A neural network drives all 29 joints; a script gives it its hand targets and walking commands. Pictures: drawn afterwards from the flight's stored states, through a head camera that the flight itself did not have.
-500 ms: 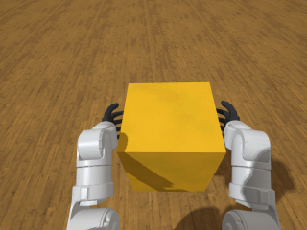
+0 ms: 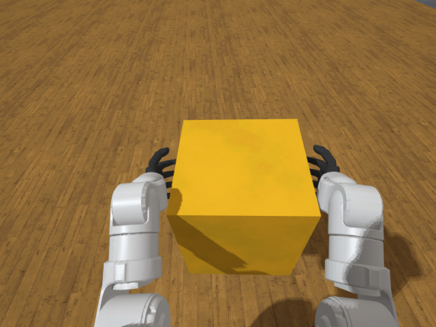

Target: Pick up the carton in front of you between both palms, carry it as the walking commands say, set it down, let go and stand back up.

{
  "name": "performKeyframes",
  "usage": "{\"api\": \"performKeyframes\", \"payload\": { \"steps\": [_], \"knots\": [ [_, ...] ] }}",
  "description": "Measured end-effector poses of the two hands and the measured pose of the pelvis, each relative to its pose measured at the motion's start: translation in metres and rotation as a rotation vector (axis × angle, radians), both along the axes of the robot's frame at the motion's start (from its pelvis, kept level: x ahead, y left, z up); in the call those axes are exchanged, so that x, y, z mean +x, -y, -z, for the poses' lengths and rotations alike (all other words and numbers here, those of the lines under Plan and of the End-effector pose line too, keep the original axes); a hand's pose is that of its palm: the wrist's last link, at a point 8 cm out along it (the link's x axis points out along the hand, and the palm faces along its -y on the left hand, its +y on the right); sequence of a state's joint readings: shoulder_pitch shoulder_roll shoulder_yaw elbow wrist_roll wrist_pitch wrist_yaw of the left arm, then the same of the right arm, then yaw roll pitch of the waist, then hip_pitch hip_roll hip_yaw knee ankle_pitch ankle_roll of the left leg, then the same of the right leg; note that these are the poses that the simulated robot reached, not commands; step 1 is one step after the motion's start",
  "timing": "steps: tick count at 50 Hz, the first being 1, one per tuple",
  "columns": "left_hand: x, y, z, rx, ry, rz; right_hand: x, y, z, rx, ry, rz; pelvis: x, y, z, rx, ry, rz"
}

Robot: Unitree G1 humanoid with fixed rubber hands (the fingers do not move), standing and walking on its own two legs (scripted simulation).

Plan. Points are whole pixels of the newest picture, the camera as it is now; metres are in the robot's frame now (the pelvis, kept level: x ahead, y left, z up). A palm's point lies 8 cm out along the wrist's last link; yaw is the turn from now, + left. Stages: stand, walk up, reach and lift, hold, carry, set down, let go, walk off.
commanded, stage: carry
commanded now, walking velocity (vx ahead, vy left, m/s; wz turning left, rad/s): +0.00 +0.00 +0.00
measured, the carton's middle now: (239, 201) +0.34 +0.00 +0.06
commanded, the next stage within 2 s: none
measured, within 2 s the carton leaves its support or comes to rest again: neither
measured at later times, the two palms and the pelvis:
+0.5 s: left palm (156, 191) +0.31 +0.14 +0.13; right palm (331, 189) +0.32 -0.16 +0.13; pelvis -0.01 +0.00 +0.00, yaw +0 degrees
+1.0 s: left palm (158, 193) +0.31 +0.14 +0.13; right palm (334, 191) +0.31 -0.16 +0.13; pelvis -0.02 -0.01 +0.00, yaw +0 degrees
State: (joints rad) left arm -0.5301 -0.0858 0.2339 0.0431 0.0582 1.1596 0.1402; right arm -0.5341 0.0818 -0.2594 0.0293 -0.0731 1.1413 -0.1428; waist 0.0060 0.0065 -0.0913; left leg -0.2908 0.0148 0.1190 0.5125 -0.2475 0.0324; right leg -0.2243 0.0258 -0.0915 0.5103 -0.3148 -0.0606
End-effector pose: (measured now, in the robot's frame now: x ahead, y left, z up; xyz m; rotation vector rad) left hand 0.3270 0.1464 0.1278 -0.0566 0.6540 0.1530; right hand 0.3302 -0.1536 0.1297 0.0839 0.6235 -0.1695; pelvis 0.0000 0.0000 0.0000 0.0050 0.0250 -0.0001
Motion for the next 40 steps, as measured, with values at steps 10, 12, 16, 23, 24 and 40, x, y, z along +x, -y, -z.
{"api": "performKeyframes", "payload": {
  "steps": [10,12,16,23,24,40],
  "knots": [
    [-0.007,0.001,0.0,0.001,-0.001,-0.003,-0.005,0.001,0.0,0.001,-0.001,-0.003,-0.006,0.002,0.0,0.001,0.002,-0.002],
    [-0.008,0.002,0.0,0.001,-0.003,-0.003,-0.006,0.002,0.0,0.001,-0.003,-0.003,-0.007,0.002,0.0,0.001,0.002,-0.002],
    [-0.01,0.002,0.0,0.003,-0.002,-0.003,-0.009,0.002,0.0,0.001,-0.003,-0.003,-0.01,0.003,0.0,0.001,0.004,-0.003],
    [-0.014,0.004,0.0,0.002,-0.003,-0.005,-0.012,0.004,0.0,0.002,-0.003,-0.004,-0.013,0.004,0.0,0.0,0.006,-0.004],
    [-0.014,0.004,0.0,0.002,-0.002,-0.005,-0.013,0.004,-0.001,0.002,-0.003,-0.003,-0.013,0.005,0.0,0.0,0.006,-0.004],
    [-0.018,0.007,0.001,0.002,-0.005,-0.007,-0.016,0.007,0.0,-0.002,-0.005,-0.007,-0.017,0.008,0.0,0.0,0.006,-0.005]
  ]
}}
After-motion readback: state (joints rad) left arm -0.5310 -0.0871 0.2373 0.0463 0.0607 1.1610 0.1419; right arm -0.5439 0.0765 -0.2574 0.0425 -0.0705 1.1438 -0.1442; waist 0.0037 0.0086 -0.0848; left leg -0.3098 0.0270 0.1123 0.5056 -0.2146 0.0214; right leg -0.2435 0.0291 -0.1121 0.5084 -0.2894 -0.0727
